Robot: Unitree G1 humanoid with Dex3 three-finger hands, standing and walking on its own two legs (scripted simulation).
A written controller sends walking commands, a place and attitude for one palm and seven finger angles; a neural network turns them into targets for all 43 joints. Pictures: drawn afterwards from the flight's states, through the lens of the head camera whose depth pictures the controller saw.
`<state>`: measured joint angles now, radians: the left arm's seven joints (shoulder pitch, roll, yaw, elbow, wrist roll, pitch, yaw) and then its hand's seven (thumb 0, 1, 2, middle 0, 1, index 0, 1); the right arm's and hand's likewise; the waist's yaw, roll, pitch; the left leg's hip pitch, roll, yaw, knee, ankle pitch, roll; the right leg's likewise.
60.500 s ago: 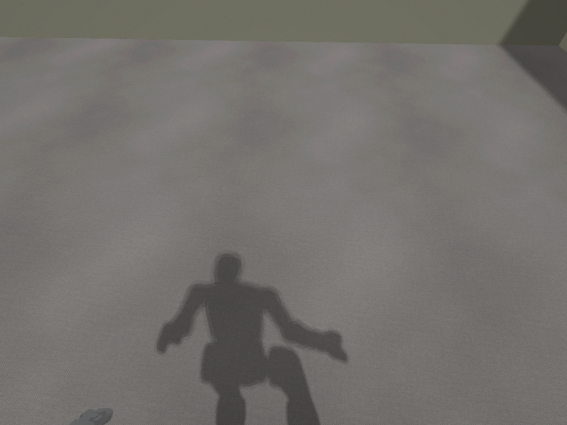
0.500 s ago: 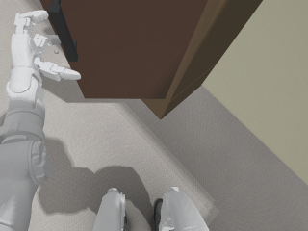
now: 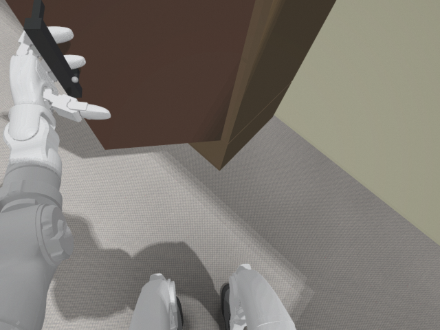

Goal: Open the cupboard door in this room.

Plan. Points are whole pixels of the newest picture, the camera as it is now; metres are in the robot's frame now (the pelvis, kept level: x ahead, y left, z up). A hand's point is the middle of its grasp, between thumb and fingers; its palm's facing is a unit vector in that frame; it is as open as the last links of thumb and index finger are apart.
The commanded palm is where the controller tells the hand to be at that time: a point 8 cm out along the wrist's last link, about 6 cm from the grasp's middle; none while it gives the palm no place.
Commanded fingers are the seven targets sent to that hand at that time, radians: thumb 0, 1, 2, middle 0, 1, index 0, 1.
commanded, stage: slide the fingers in behind the handle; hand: left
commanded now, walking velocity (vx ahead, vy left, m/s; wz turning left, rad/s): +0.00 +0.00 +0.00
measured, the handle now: (58, 54) +0.58 +0.23 +0.06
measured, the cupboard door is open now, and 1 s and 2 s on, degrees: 50 51 92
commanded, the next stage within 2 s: close the thumb around the handle in 0.04 s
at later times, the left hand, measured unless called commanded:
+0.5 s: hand (74, 79) +0.53 +0.20 +0.05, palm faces +0.09 -1.00 -0.02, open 10.5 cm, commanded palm +0.51 +0.22 +0.05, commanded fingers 0.00 0.56 0.76 -0.38 -1.31 -0.38 -1.31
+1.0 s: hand (73, 80) +0.53 +0.20 +0.05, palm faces +0.08 -1.00 -0.02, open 5.6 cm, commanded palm +0.50 +0.23 +0.05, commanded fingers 0.00 0.90 0.90 -0.40 -1.35 -0.40 -1.35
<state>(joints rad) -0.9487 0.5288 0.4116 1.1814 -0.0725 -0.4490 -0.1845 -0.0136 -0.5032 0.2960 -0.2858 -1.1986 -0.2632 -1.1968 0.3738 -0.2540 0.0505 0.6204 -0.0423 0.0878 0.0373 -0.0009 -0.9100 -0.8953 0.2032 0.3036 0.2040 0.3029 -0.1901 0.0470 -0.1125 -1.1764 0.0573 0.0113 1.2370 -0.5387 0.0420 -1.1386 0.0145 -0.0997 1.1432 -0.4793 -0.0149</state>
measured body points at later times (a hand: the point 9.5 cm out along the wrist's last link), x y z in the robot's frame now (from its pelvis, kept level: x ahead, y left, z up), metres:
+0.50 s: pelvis +0.00 +0.00 +0.00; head +0.17 +0.03 +0.42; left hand +0.52 +0.25 +0.06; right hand +0.00 -0.27 -0.11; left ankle +0.01 +0.09 -0.63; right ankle +0.03 -0.12 -0.63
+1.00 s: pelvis +0.00 +0.00 +0.00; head +0.17 +0.03 +0.42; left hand +0.52 +0.25 +0.06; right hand +0.00 -0.26 -0.11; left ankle +0.01 +0.09 -0.63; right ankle +0.03 -0.12 -0.63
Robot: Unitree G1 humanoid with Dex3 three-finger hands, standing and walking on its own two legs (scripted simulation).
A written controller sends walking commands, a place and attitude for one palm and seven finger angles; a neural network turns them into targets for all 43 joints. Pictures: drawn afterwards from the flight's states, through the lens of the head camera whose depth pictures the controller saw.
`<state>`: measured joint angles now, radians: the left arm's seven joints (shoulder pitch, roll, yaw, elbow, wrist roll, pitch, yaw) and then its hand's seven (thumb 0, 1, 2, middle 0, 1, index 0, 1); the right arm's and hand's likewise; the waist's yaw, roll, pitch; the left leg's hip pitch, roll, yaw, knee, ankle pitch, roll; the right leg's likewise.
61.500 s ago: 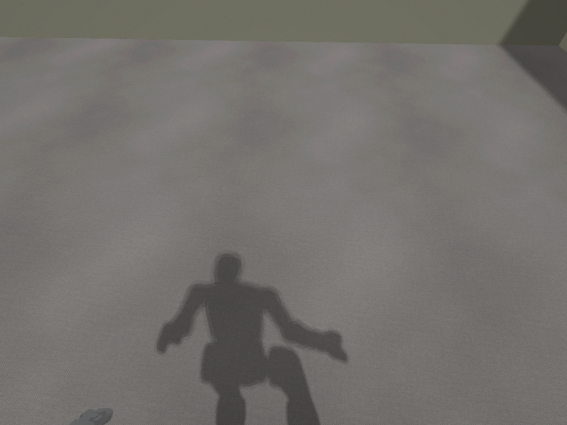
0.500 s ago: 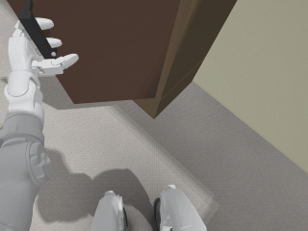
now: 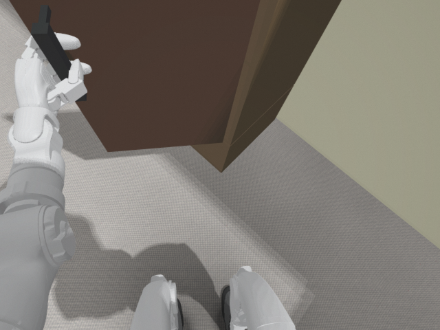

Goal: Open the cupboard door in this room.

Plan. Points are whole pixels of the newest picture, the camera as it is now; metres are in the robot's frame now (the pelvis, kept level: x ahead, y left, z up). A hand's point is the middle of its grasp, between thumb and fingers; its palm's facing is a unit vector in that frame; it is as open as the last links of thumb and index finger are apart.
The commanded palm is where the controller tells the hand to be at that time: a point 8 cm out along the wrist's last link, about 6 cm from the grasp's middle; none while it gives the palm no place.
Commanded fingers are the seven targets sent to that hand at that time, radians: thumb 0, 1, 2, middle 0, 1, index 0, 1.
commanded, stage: pull the door open along its arc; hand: left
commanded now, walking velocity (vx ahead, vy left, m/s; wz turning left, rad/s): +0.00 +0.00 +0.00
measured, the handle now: (64, 58) +0.58 +0.23 +0.05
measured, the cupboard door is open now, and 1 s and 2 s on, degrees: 51 92 98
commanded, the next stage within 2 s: open thumb and fingers to let go in 1.06 s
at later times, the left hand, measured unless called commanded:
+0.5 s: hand (103, 145) +0.41 +0.15 +0.05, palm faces +0.17 -0.98 +0.04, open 6.0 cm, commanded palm +0.35 +0.21 +0.05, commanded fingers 0.00 0.90 0.90 -0.40 -1.35 -0.40 -1.35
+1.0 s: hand (164, 189) +0.33 +0.06 +0.06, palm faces +0.45 -0.89 +0.01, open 6.0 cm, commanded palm +0.27 +0.09 +0.05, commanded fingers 0.00 0.90 0.90 -0.40 -1.35 -0.40 -1.35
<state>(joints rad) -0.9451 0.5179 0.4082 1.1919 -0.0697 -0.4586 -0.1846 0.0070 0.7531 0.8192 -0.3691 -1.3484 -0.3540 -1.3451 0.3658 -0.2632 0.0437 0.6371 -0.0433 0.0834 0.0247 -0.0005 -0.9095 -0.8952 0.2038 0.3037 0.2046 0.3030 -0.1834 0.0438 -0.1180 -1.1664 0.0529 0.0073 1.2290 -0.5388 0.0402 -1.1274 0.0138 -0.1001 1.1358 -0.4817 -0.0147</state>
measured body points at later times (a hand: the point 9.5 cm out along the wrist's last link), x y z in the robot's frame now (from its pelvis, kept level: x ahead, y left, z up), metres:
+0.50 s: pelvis +0.02 +0.00 +0.02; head +0.12 +0.01 +0.46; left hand +0.39 +0.20 +0.05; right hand +0.10 -0.25 -0.09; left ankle +0.01 +0.09 -0.63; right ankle +0.02 -0.12 -0.63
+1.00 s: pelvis +0.00 -0.04 +0.02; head +0.07 -0.05 +0.47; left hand +0.30 +0.11 +0.06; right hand +0.16 -0.26 -0.10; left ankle +0.01 +0.09 -0.63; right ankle +0.02 -0.12 -0.63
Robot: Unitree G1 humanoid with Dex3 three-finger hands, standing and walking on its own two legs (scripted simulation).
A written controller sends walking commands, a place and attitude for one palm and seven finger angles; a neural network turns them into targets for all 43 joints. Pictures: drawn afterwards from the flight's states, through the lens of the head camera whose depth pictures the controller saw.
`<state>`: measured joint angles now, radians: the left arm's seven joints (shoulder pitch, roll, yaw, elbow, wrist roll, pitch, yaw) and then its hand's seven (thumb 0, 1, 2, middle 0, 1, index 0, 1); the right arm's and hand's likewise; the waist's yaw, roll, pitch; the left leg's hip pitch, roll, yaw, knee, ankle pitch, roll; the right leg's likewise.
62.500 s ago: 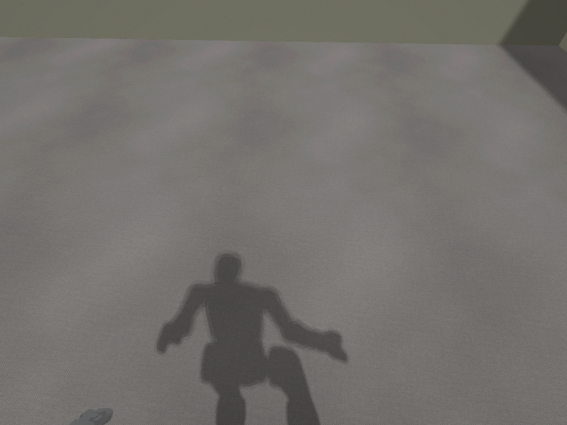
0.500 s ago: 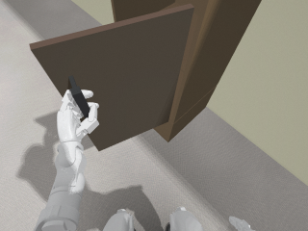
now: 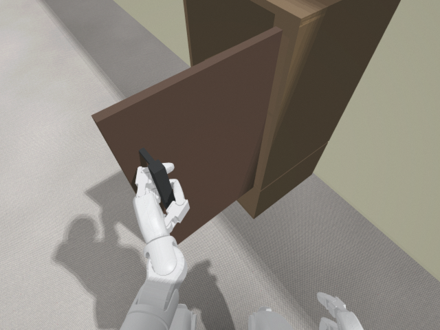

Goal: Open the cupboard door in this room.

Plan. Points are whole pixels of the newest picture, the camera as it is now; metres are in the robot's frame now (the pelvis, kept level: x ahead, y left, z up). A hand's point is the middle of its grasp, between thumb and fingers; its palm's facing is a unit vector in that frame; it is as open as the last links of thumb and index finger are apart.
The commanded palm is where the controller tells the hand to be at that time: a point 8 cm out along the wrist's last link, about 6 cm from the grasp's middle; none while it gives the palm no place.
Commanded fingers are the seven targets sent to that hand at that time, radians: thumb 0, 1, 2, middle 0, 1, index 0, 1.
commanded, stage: pull the door open along its arc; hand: left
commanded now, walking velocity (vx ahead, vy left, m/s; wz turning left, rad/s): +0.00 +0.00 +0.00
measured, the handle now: (158, 182) +0.38 +0.13 +0.03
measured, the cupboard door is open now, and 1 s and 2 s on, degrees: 92 98 100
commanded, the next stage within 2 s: open thumb and fingers to let go in 0.06 s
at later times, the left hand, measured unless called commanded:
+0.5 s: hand (195, 211) +0.32 +0.06 +0.03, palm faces +0.38 -0.92 -0.01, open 8.7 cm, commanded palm +0.27 +0.10 +0.03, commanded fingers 0.00 -0.36 0.36 -0.31 -1.22 -0.31 -1.22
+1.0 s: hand (195, 211) +0.32 +0.06 +0.03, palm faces +0.35 -0.93 -0.03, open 14.7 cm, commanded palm +0.28 +0.09 +0.03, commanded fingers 0.00 -0.50 0.30 -0.15 -0.30 -0.15 -0.30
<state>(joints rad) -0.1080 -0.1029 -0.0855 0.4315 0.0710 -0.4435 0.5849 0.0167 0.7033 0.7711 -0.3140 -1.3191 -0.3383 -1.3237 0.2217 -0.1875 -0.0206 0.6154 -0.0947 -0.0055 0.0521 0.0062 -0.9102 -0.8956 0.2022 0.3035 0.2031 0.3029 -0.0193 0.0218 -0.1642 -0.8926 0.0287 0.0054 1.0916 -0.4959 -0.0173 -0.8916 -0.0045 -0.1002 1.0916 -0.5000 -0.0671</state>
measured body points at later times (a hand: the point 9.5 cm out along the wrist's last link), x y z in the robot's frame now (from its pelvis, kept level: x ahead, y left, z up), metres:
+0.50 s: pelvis -0.01 -0.01 -0.01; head +0.06 -0.03 +0.44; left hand +0.29 +0.11 +0.03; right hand +0.17 -0.22 -0.12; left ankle +0.02 +0.13 -0.66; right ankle +0.02 -0.08 -0.66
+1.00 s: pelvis -0.01 +0.00 -0.01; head +0.06 -0.01 +0.44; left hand +0.30 +0.11 +0.03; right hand +0.15 -0.21 -0.13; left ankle +0.02 +0.13 -0.66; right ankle +0.02 -0.08 -0.66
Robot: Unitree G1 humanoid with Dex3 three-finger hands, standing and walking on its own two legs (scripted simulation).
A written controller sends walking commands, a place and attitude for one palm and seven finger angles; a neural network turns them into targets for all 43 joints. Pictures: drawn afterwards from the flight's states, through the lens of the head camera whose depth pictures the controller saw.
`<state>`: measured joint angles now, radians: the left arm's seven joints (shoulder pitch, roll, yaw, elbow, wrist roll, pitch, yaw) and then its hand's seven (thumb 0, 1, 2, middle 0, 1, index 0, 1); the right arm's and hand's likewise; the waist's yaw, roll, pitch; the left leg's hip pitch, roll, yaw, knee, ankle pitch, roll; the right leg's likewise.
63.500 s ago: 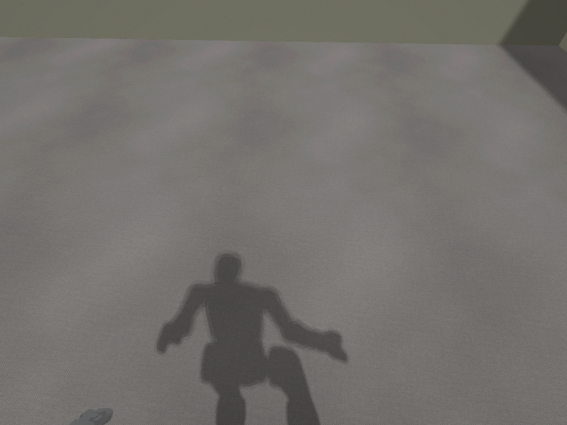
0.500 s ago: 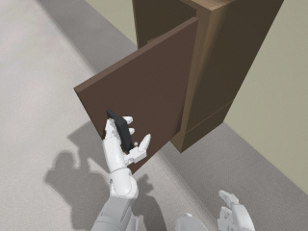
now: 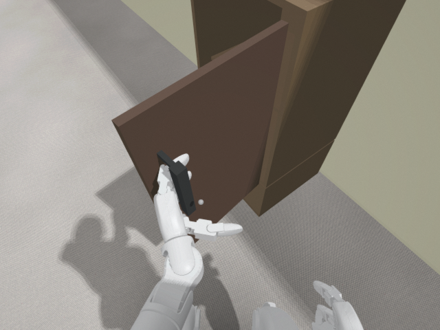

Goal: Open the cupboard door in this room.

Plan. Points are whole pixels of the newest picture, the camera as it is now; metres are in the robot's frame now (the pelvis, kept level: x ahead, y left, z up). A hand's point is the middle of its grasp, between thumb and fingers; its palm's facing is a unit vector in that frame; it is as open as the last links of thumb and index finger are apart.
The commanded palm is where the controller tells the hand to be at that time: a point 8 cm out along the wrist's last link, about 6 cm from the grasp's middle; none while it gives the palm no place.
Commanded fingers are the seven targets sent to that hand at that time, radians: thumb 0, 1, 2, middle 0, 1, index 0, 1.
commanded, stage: slide the hand sideways off the handle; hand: left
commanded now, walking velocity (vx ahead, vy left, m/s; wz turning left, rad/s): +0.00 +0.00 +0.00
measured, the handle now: (177, 184) +0.37 +0.10 +0.04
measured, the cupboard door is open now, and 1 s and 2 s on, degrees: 98 100 100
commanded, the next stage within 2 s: draw the hand back to the body in 1.28 s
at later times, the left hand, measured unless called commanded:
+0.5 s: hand (199, 219) +0.30 +0.05 +0.04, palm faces -0.09 -1.00 +0.03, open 16.2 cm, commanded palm +0.27 +0.11 +0.03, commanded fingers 0.00 -0.50 0.30 -0.15 -0.30 -0.15 -0.30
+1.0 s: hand (173, 248) +0.25 +0.09 +0.04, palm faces -0.04 -1.00 +0.02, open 16.3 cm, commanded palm +0.22 +0.15 +0.03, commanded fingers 0.00 -0.50 0.30 -0.15 -0.30 -0.15 -0.30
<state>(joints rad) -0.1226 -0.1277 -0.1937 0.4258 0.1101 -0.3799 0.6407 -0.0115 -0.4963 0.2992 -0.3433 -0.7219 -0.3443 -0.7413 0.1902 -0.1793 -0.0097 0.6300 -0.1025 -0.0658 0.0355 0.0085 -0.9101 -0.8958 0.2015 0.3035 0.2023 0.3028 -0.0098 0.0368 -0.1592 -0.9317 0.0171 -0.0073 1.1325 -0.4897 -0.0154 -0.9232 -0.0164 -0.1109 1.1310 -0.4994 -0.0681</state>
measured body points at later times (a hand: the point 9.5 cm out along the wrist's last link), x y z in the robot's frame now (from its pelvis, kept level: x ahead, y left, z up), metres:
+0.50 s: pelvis +0.00 +0.02 -0.01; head +0.07 +0.01 +0.44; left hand +0.30 +0.11 +0.04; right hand +0.15 -0.21 -0.11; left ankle +0.03 +0.13 -0.65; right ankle +0.03 -0.08 -0.65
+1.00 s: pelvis +0.02 +0.02 -0.01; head +0.10 +0.01 +0.43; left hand +0.25 +0.14 +0.04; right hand +0.21 -0.19 -0.10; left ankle +0.03 +0.13 -0.65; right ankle +0.03 -0.08 -0.65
